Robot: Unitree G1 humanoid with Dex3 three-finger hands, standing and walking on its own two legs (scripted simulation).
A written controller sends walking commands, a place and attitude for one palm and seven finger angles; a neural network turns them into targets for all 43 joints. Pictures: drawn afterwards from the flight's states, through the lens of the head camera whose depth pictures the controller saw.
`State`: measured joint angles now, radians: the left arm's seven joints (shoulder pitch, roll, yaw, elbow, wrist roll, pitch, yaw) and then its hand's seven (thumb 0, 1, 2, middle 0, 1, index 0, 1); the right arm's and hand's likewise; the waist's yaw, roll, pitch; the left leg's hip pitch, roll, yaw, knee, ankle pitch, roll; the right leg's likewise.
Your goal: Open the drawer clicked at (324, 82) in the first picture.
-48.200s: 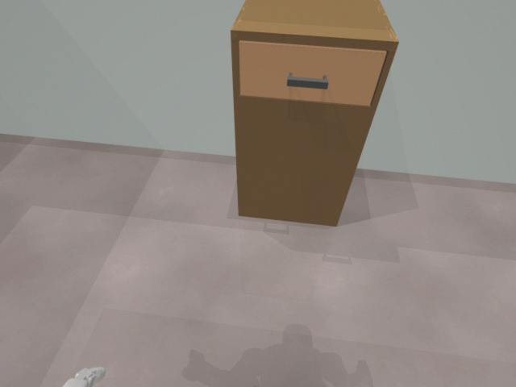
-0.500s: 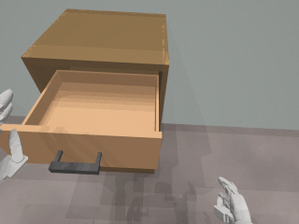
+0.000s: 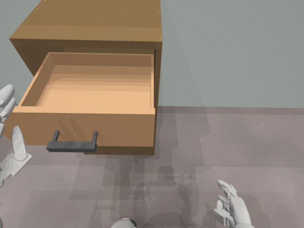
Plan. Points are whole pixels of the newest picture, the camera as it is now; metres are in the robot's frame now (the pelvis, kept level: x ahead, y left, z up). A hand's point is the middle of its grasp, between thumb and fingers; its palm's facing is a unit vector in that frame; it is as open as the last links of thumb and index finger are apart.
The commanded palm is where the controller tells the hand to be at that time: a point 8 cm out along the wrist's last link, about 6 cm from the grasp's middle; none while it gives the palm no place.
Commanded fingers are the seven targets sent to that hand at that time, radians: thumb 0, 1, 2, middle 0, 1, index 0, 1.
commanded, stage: step back with the hand held close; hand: left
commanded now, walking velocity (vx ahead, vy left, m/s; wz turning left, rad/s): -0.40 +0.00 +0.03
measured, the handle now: (74, 140) +0.33 +0.24 +0.01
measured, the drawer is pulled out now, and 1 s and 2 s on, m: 0.27 0.27 0.27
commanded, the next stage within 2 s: stop stepping back and stand still in 0.24 s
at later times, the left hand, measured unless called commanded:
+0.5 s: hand out of the picture +0.05 +0.20 +0.19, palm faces +0.36 -0.80 -0.49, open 7.4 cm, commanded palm +0.00 +0.25 +0.20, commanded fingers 0.00 0.90 0.90 -0.20 -0.30 -0.20 -0.30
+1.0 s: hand out of the picture -0.03 +0.19 +0.19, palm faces +0.43 -0.75 -0.50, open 7.4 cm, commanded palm -0.09 +0.23 +0.20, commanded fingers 0.00 0.90 0.90 -0.20 -0.30 -0.20 -0.30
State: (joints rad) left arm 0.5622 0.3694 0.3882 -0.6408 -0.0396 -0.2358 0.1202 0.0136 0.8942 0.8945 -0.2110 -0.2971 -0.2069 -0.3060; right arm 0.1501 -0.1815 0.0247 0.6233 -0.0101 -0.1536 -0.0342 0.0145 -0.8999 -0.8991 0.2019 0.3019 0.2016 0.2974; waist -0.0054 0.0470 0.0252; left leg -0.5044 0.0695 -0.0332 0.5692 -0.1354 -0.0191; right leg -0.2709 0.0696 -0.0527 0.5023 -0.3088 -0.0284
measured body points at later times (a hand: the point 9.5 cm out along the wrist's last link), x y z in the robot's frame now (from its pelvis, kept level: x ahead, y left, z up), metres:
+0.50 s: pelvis -0.13 -0.03 +0.00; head -0.11 -0.02 +0.45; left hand +0.03 +0.24 +0.22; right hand +0.08 -0.23 -0.07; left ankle -0.07 +0.12 -0.73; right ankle -0.11 -0.13 -0.73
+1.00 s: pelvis -0.20 -0.06 +0.00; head -0.22 -0.06 +0.45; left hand -0.06 +0.23 +0.22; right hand -0.05 -0.29 -0.09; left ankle -0.22 +0.07 -0.73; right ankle -0.17 -0.14 -0.73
